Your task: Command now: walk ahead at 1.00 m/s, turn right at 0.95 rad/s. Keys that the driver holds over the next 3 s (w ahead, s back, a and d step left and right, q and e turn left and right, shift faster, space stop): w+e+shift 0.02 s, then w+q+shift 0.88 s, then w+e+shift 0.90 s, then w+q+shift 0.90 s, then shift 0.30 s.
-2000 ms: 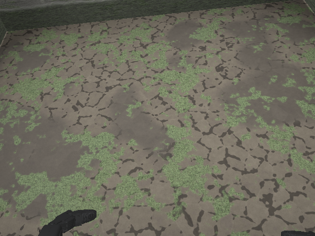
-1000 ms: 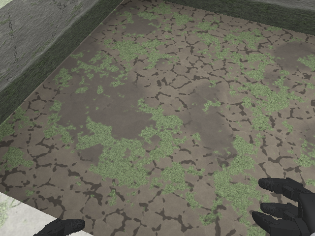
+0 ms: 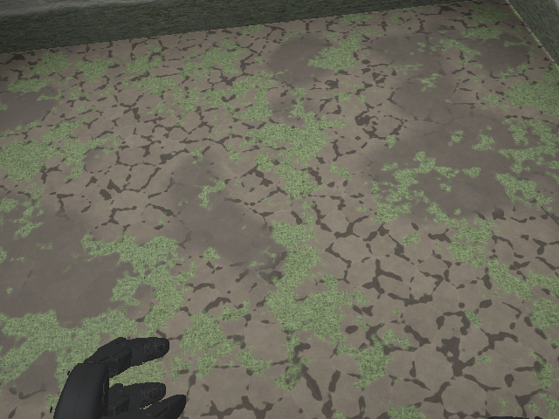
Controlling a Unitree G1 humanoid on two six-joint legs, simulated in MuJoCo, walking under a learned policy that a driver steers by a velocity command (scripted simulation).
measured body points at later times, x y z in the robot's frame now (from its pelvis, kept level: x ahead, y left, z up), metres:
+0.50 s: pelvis -0.01 -0.01 +0.02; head +0.00 +0.00 +0.47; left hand +0.24 +0.22 +0.00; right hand +0.25 -0.19 -0.02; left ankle -0.01 +0.11 -0.70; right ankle +0.04 -0.08 -0.70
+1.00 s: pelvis -0.01 +0.05 +0.01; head +0.02 +0.08 +0.45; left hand +0.09 +0.33 -0.08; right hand +0.29 -0.05 -0.06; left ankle -0.01 +0.10 -0.70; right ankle +0.03 -0.08 -0.70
